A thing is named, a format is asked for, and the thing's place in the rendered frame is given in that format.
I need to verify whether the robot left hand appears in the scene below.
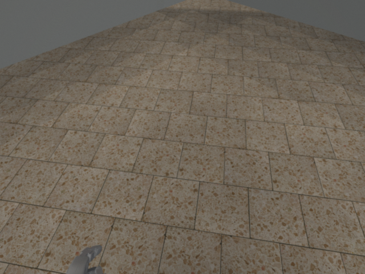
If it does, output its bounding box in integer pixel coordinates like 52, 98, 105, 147
66, 245, 106, 274

